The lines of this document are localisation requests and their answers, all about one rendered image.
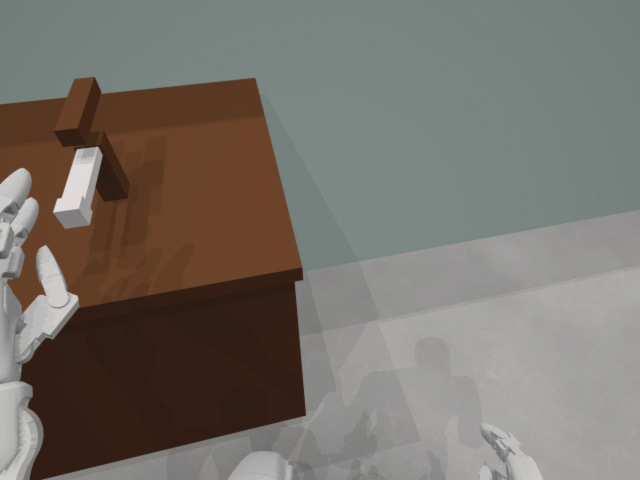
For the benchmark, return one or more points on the left robot forearm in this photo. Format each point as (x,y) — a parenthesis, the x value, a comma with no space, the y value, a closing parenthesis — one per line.
(21,431)

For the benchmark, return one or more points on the tap lever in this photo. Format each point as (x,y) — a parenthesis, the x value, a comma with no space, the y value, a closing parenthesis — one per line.
(73,209)

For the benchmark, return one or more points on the counter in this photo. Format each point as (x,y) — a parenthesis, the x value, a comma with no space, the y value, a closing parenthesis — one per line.
(187,328)

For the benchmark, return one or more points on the robot left hand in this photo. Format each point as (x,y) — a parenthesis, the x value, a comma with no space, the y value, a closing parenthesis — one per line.
(45,316)

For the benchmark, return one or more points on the robot right hand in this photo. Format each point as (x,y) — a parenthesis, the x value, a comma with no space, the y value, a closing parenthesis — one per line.
(509,450)

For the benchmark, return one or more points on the robot left thigh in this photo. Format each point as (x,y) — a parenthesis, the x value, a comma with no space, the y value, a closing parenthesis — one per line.
(262,465)

